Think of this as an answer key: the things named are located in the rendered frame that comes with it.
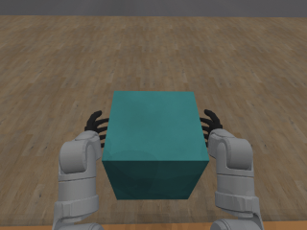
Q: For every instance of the robot left forearm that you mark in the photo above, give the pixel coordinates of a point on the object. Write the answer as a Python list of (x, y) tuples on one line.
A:
[(77, 197)]

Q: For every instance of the robot right hand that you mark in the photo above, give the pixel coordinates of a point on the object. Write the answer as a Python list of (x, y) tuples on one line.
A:
[(214, 124)]

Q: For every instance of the carton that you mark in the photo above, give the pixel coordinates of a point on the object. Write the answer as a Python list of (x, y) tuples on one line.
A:
[(154, 147)]

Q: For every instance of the robot right forearm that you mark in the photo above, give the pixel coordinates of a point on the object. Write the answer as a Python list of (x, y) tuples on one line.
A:
[(235, 183)]

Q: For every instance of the robot left hand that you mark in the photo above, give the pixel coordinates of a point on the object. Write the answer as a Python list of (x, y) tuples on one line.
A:
[(92, 124)]

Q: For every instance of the robot right upper arm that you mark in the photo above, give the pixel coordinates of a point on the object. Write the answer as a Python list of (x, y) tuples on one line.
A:
[(234, 224)]

